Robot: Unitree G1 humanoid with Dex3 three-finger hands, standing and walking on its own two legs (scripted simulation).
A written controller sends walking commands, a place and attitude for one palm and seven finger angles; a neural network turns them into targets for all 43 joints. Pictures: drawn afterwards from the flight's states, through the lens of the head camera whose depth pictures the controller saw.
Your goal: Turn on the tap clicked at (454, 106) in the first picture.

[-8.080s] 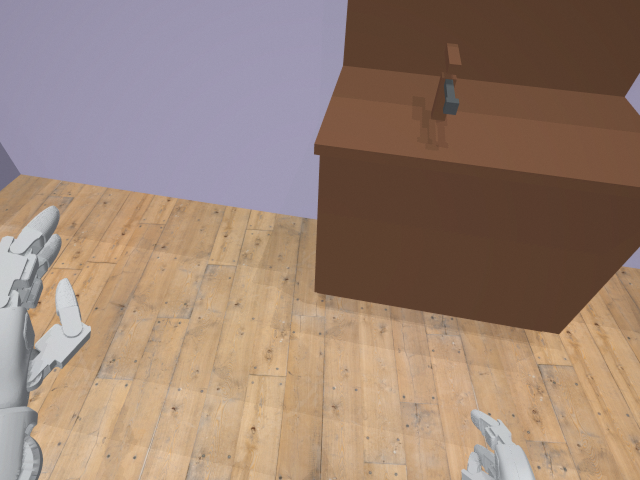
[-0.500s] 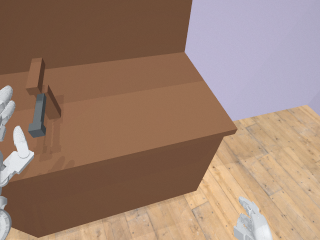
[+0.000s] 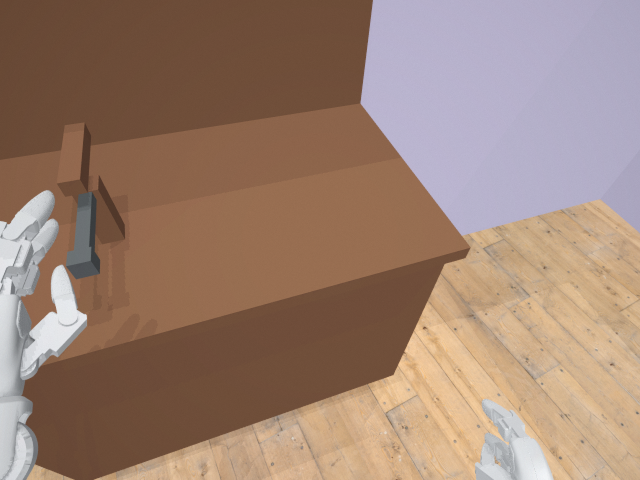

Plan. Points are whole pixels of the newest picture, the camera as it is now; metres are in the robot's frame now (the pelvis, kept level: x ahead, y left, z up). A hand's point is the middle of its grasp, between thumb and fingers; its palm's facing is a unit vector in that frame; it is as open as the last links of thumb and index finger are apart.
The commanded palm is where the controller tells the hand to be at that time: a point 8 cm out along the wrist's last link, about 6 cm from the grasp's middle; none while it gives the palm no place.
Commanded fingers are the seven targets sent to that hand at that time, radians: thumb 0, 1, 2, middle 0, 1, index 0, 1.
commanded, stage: come to a stop and stand still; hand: left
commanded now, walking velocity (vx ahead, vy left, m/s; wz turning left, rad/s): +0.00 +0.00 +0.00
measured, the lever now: (83, 262) +0.34 +0.33 +0.07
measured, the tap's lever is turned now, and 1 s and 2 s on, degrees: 0 0 0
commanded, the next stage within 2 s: look again from close up in 0.40 s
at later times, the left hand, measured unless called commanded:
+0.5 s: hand (50, 300) +0.23 +0.27 +0.16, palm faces +0.43 -0.84 -0.33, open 7.5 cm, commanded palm +0.17 +0.30 +0.18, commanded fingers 0.00 0.90 0.90 -0.20 -0.30 -0.20 -0.30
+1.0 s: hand (23, 256) +0.26 +0.29 +0.19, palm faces +0.46 -0.78 -0.42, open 7.5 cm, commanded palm +0.18 +0.30 +0.17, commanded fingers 0.00 0.90 0.90 -0.20 -0.30 -0.20 -0.30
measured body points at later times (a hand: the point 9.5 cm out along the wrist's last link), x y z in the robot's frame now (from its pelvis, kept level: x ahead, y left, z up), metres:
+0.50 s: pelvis +0.02 +0.02 +0.00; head +0.03 +0.04 +0.45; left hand +0.20 +0.32 +0.18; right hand +0.21 -0.18 -0.06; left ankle +0.04 +0.11 -0.74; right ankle +0.04 -0.13 -0.74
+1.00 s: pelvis +0.02 +0.01 +0.00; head +0.04 +0.03 +0.45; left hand +0.23 +0.33 +0.22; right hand +0.21 -0.20 -0.08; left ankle +0.04 +0.11 -0.74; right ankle +0.04 -0.13 -0.74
